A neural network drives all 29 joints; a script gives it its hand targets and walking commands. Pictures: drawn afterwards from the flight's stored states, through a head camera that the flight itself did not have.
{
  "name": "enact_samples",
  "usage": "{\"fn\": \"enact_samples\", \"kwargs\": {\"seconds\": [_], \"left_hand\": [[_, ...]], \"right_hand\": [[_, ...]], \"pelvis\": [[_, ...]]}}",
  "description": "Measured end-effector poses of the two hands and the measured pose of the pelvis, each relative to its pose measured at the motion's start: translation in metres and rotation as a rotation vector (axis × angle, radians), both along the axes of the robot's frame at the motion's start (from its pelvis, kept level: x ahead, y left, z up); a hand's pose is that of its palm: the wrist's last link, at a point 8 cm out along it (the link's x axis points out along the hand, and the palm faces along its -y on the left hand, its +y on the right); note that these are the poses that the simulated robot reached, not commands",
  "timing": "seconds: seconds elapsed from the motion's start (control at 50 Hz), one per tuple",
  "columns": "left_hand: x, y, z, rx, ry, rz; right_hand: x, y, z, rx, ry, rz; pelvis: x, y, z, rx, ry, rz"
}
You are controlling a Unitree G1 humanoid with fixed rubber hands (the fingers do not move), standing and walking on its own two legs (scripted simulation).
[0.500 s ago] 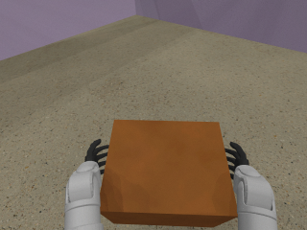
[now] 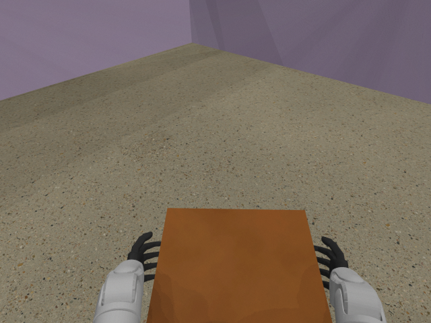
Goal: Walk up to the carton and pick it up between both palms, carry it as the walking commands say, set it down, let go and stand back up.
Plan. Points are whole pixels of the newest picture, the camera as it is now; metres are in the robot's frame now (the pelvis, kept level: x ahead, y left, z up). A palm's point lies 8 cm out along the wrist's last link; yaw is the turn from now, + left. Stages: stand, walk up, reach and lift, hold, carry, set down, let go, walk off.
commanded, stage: set down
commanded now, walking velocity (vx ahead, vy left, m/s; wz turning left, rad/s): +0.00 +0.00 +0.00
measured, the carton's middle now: (234, 283) +0.26 -0.02 -0.08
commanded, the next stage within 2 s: none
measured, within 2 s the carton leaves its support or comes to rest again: neither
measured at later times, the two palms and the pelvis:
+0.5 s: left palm (142, 284) +0.27 +0.18 -0.08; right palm (324, 294) +0.23 -0.20 -0.08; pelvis -0.07 +0.03 -0.04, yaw -1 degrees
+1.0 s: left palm (158, 291) +0.29 +0.16 -0.18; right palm (312, 296) +0.27 -0.21 -0.17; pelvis -0.11 +0.00 -0.11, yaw +0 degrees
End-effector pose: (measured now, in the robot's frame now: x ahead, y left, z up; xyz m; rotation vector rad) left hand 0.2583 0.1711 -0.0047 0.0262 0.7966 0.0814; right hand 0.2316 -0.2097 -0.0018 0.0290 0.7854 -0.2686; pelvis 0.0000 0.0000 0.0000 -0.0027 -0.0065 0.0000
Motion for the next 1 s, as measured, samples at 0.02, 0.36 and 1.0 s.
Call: {"fn": "enact_samples", "kwargs": {"seconds": [0.02, 0.36, 1.0], "left_hand": [[-0.008, 0.003, -0.009, -0.004, 0.025, 0.012], [0.004, 0.011, -0.056, 0.025, -0.082, 0.016], [0.036, -0.012, -0.171, 0.048, -0.048, 0.104]], "right_hand": [[-0.004, 0.003, -0.008, -0.001, 0.024, 0.000], [-0.011, 0.019, -0.056, -0.059, -0.070, -0.028], [0.040, -0.002, -0.171, -0.055, -0.034, -0.003]], "pelvis": [[0.001, 0.002, 0.000, 0.001, 0.010, -0.005], [-0.049, 0.024, -0.017, -0.009, 0.247, 0.011], [-0.106, 0.003, -0.115, 0.044, 0.580, -0.017]]}}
